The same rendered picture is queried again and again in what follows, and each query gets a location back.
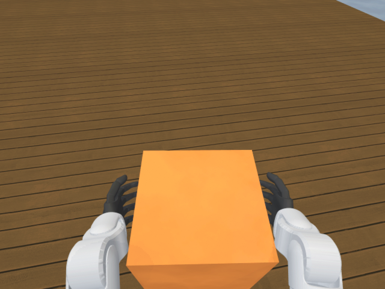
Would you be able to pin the robot left hand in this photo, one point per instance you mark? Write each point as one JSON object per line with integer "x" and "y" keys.
{"x": 115, "y": 200}

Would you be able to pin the robot right forearm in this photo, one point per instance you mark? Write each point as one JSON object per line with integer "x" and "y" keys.
{"x": 314, "y": 260}

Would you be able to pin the robot left forearm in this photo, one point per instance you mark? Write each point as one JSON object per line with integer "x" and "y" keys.
{"x": 93, "y": 262}

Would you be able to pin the robot right hand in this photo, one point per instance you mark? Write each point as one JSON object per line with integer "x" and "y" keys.
{"x": 280, "y": 198}

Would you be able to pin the carton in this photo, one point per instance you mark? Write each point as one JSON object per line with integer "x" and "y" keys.
{"x": 200, "y": 222}

